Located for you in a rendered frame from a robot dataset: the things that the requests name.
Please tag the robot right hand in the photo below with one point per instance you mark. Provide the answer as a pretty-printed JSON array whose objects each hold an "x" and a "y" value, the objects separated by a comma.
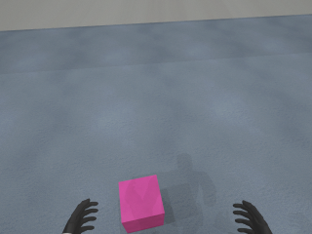
[{"x": 256, "y": 221}]

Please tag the robot left hand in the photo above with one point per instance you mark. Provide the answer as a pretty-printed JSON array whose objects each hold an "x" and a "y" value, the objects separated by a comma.
[{"x": 77, "y": 219}]

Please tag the carton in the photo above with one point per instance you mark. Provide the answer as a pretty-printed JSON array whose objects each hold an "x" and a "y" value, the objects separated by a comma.
[{"x": 141, "y": 204}]

